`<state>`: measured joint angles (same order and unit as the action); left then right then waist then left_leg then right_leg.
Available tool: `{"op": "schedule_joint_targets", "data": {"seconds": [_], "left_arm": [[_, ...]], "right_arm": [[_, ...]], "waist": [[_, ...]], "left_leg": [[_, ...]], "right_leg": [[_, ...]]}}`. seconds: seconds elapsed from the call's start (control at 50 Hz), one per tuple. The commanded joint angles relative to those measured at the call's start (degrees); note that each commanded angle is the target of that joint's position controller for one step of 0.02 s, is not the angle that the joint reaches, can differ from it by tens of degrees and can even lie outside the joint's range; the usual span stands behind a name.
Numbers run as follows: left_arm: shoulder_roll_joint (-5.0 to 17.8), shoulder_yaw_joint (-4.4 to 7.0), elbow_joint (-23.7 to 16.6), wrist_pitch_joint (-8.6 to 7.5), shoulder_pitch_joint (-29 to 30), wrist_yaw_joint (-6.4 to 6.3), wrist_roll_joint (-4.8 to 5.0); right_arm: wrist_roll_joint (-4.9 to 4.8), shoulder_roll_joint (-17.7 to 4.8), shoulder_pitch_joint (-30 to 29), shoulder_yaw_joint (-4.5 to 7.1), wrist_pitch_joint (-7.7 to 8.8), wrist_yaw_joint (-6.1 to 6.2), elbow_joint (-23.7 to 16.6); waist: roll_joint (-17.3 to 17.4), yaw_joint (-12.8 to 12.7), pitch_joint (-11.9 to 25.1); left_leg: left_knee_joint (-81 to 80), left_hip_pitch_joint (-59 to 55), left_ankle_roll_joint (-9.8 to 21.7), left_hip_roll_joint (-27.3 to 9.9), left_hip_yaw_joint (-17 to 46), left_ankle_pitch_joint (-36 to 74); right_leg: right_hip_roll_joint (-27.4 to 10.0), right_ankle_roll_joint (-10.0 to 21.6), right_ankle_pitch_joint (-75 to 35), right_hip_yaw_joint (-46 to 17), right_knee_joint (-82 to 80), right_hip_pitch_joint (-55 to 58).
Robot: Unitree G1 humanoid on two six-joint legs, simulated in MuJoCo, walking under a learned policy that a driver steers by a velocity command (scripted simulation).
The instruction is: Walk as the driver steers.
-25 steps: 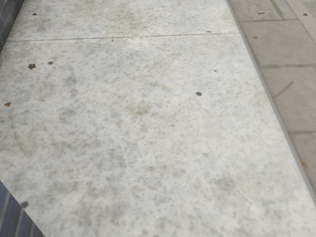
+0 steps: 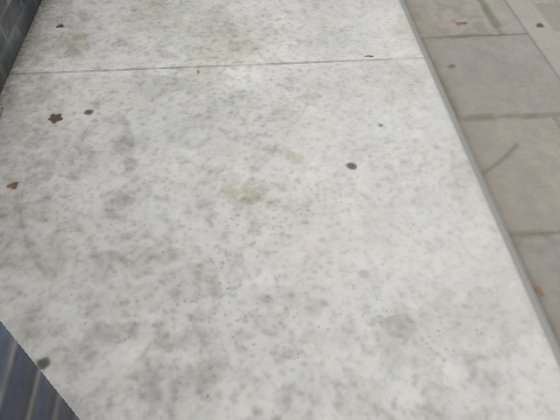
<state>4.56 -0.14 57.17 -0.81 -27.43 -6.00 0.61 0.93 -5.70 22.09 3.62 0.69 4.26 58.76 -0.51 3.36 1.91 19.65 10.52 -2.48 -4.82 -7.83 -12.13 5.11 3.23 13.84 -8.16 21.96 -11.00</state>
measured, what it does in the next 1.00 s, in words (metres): lifts its left foot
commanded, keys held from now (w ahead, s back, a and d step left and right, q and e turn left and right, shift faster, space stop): w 0.80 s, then no key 0.20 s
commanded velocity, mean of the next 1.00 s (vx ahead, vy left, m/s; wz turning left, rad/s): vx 0.06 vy -0.10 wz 0.00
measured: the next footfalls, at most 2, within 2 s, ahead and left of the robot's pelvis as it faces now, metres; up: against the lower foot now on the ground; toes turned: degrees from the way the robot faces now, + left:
left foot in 1.18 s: +0.27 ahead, +0.26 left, +0.21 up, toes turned +3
right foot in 1.62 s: +0.03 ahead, -0.06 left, +0.00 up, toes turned +5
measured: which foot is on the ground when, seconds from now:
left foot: down 0.00-0.80, up 0.82-1.00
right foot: down 0.00-1.00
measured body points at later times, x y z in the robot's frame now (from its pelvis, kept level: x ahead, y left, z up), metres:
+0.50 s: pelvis +0.00 +0.00 +0.00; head +0.02 +0.00 +0.45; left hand -0.05 +0.20 -0.15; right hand -0.04 -0.21 -0.16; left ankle -0.03 +0.14 -0.75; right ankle -0.03 -0.09 -0.75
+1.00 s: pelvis +0.02 +0.04 -0.01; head +0.03 +0.04 +0.44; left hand -0.12 +0.23 -0.15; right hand +0.12 -0.20 -0.14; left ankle -0.01 +0.17 -0.47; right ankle -0.04 -0.09 -0.74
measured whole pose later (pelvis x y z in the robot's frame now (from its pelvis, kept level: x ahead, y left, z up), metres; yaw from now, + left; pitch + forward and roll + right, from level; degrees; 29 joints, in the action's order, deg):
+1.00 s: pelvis +0.02 +0.04 -0.01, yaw +0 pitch +8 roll +0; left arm 7.6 -0.6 65.4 -4.9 -33.6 2.3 -1.6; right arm 2.7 -13.0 10.7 0.7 0.4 -1.9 56.3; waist -0.1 -2.5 8.5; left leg 113.0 59.9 10.4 -2.8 1.4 -24.4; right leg 3.3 3.3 17.0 -9.4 23.9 -15.3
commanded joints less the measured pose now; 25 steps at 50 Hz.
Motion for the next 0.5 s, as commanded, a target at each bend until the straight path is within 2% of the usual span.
{"op": "schedule_joint_targets", "data": {"seconds": [0.02, 0.46, 0.5], "left_arm": [[3.1, 0.53, -0.1, -0.16, -7.7, -0.11, 0.01], [3.4, 0.76, -0.2, -0.09, -7.8, -0.16, -0.08], [2.9, 0.54, -0.1, -0.15, -7.7, -0.07, -0.01]], "right_arm": [[0.00, -3.8, 5.8, 0.69, 0.21, 0.15, -0.6], [0.15, -3.8, 6.4, 0.75, 0.26, 0.11, -0.2], [0.00, -3.8, 5.7, 0.74, 0.20, 0.13, -0.5]], "waist": [[-0.4, 0.1, -4.2], [-0.2, -0.3, -4.6], [-0.3, 0.0, -4.4]], "left_leg": [[-3.5, 1.7, 4.3, -4.8, 3.2, 1.7], [-3.7, 2.1, 4.3, -4.9, 2.9, 1.4], [-3.5, 1.6, 4.2, -4.9, 3.0, 1.6]], "right_leg": [[-9.0, 4.5, -22.1, -6.0, -1.7, -0.1], [-8.9, 4.7, -20.1, -5.9, -1.5, 0.0], [-9.1, 4.5, -21.5, -6.0, -1.7, -0.4]]}}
